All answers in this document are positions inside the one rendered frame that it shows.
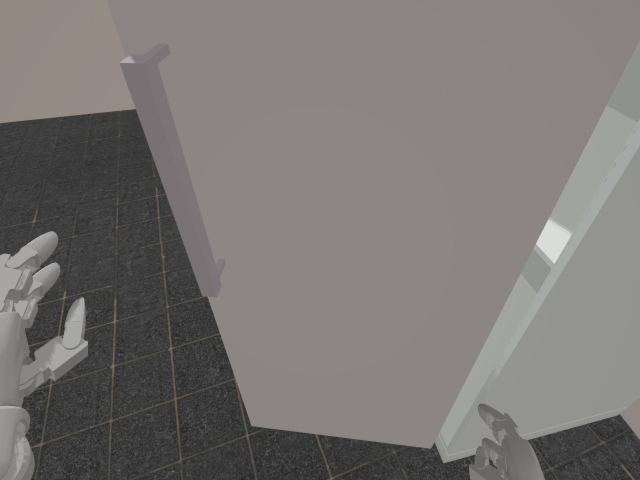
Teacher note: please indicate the left robot forearm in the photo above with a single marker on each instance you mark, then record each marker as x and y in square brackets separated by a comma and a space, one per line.
[16, 457]

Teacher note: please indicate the robot left hand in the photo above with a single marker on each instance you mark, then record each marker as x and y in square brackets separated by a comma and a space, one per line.
[19, 294]

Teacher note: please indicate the handle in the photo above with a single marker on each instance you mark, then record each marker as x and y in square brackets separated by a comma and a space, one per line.
[145, 84]

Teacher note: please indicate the fridge door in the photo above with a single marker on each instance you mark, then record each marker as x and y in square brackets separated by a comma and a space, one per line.
[376, 174]

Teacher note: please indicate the robot right hand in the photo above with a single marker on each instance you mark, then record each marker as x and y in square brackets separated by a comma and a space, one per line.
[515, 459]

